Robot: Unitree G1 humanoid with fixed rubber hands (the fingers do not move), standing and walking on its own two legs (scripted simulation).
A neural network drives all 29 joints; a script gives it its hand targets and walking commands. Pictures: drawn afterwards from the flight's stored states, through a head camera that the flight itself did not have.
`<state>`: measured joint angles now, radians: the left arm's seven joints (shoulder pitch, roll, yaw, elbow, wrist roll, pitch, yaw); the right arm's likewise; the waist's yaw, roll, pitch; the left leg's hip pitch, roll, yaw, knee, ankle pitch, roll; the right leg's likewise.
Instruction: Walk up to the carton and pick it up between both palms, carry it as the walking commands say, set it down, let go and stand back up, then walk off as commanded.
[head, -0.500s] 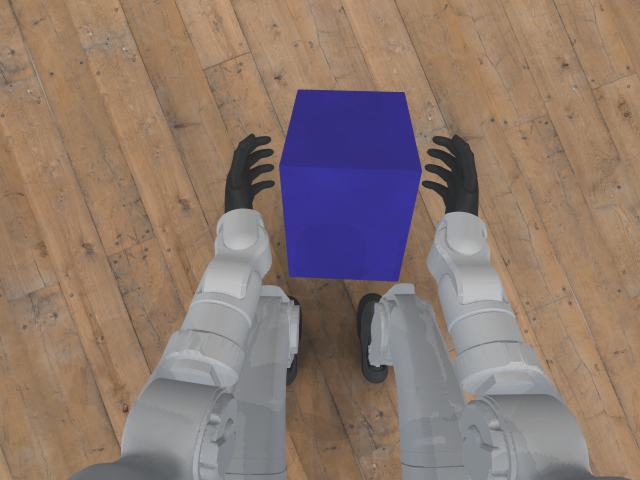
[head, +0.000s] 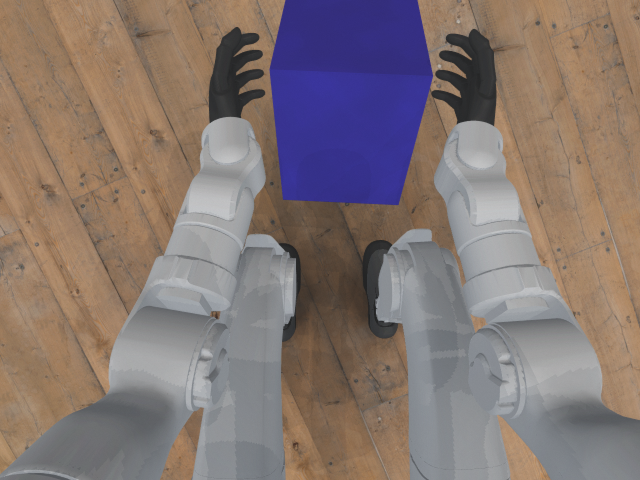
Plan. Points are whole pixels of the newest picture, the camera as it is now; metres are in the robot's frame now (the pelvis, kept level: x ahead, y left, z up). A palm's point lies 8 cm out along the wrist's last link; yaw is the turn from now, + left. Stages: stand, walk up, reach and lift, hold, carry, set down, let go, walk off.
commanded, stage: set down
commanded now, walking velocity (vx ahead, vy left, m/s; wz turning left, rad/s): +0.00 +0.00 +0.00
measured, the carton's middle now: (346, 96) +0.52 -0.03 -0.34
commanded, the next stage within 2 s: none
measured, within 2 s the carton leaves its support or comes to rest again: neither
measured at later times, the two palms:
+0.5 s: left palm (234, 72) +0.52 +0.12 -0.20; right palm (470, 73) +0.51 -0.16 -0.19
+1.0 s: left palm (248, 21) +0.60 +0.10 -0.26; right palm (470, 25) +0.58 -0.18 -0.24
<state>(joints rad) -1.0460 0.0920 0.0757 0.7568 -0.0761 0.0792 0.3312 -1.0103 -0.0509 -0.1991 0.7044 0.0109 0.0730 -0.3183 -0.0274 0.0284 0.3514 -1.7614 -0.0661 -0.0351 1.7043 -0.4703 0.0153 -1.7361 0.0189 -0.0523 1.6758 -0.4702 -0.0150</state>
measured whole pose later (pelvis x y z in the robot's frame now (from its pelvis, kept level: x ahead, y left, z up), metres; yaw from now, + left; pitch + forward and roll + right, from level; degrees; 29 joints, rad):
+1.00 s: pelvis +0.03 -0.01 -0.12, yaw -1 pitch +43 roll -1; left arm -1.41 0.12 0.51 0.90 0.20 0.15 0.01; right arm -1.38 -0.11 -0.46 0.84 -0.11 0.13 -0.04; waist -0.04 0.03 0.19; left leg -2.22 -0.07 -0.02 2.09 -0.62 0.00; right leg -2.22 0.05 -0.05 2.07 -0.60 -0.03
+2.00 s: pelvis +0.03 -0.01 -0.14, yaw -2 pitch +45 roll -2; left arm -1.40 0.12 0.51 0.91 0.20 0.08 0.01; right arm -1.38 -0.10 -0.47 0.84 -0.14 0.10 -0.05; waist -0.04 0.02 0.20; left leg -2.32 -0.07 -0.01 2.15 -0.61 -0.01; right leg -2.32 0.05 -0.05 2.13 -0.59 -0.02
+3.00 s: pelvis +0.03 +0.00 -0.15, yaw -2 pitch +42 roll -2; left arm -1.29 0.25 0.16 1.08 -0.06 0.02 0.11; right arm -1.24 -0.22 -0.32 1.02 0.02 0.01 -0.11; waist -0.04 0.02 0.21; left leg -2.32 -0.07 -0.01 2.20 -0.61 0.00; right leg -2.31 0.05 -0.05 2.17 -0.60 0.00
